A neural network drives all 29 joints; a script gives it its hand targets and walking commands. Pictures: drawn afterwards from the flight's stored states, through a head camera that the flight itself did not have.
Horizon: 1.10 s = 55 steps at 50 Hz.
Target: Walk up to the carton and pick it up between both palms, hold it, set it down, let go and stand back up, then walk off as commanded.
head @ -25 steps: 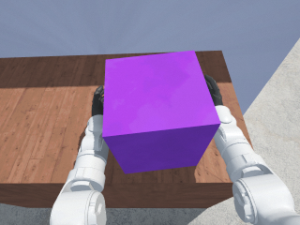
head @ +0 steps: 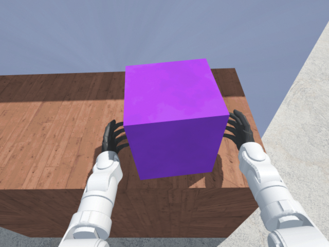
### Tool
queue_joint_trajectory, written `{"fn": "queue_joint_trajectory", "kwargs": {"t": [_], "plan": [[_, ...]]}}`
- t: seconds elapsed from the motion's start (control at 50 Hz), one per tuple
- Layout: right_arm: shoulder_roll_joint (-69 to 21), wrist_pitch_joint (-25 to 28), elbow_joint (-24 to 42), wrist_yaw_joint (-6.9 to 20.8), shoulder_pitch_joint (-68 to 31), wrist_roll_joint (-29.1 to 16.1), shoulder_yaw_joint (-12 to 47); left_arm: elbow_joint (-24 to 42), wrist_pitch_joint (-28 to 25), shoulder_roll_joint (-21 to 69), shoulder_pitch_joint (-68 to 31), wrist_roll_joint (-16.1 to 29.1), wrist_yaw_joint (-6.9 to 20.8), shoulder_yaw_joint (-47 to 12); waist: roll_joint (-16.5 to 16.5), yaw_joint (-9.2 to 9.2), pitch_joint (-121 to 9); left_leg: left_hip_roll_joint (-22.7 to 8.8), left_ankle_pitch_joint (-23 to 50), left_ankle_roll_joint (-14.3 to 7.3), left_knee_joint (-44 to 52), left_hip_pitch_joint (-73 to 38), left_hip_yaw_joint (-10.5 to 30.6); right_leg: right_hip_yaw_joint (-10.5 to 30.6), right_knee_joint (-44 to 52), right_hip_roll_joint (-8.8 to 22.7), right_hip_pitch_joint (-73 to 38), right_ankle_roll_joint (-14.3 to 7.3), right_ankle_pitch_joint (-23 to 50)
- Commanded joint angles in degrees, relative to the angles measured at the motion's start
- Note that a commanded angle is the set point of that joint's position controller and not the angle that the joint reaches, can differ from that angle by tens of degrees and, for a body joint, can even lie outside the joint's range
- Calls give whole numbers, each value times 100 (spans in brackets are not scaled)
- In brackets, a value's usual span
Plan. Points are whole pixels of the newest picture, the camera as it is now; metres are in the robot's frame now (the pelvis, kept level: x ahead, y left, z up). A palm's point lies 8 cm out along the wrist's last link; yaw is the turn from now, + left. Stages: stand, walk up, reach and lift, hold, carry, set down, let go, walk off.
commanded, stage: set down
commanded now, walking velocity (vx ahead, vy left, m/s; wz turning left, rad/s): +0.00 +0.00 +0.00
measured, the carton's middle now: (171, 122) +0.43 +0.01 +0.05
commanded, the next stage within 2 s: none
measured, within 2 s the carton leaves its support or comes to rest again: neither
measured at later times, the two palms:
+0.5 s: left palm (102, 173) +0.29 +0.18 +0.04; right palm (257, 171) +0.30 -0.19 +0.03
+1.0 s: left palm (97, 201) +0.23 +0.18 +0.02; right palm (271, 207) +0.22 -0.20 +0.01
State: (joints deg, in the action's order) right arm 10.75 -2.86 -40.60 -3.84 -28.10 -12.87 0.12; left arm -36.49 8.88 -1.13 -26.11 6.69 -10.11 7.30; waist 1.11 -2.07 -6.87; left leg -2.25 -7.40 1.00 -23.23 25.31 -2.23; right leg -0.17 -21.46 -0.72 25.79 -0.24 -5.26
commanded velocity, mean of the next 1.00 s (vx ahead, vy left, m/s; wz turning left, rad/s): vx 0.00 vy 0.00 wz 0.00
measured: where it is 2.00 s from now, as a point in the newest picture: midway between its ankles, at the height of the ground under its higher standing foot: outside the picture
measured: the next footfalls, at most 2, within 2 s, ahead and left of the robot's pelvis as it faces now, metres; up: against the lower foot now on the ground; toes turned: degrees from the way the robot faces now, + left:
none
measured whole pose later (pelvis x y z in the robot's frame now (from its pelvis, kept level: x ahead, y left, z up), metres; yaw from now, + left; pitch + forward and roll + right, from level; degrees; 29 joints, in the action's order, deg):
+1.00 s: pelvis +0.01 +0.00 +0.00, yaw +0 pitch +0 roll +0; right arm 10.7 -5.1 -5.0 -3.3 15.7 -12.9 0.1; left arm -1.9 16.8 -1.1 10.3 7.2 -10.8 -1.1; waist 0.6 -2.1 -2.0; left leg -2.3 -10.1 1.0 -23.2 13.0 -2.2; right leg -0.2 -21.5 -0.7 13.5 -0.3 -8.0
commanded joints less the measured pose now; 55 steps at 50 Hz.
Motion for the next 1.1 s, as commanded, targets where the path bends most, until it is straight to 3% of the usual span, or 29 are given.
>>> {"fn": "queue_joint_trajectory", "kwargs": {"t": [0.0,0.08,0.2,0.48,0.58,0.68,0.84,1.08], "plan": [[1316,110,1970,144,-2665,-115,-425,2329,-220,-1465,-2695,20,-205,-149,-464,-240,-2691,200,-196,-43,330,-1377,6,-34,-119,-316,-1962,62,-649],[1238,27,2064,133,-2398,-62,-418,2235,-88,-1413,-2473,7,-227,-180,-571,-201,-2337,218,-478,-104,414,-1298,14,15,-130,-275,-2061,73,-940],[1287,96,2450,128,-1724,-82,-373,2520,88,-1250,-1843,-80,-143,-233,-588,-62,-2050,236,-322,-111,485,-1460,70,-2,-79,-268,-2195,69,-742],[1110,225,4367,162,883,-244,-266,4772,453,-1061,758,-2,73,-569,-532,18,-1194,213,408,-98,525,-2011,139,24,122,-276,-2226,-7,-147],[969,275,4800,177,1823,-231,-275,5304,376,-1081,1605,58,45,-702,-489,-90,-647,197,179,-88,633,-2071,83,43,259,-224,-2014,-68,-584],[883,296,5286,190,2148,-137,-364,5640,286,-1147,1814,160,-68,-823,-477,-134,-379,180,-289,-119,689,-2026,1,56,301,-182,-1728,-94,-1124],[758,216,5460,168,3290,-81,-313,5628,354,-1019,2830,14,-109,-771,-570,-220,126,157,-231,-86,738,-2235,-110,99,451,-161,-1702,-81,-1168],[738,23,5296,200,3280,154,-367,5133,531,-1131,2665,-50,-38,-814,-507,-141,380,144,-772,-83,823,-2199,-181,84,526,-92,-1413,-67,-1644]]}}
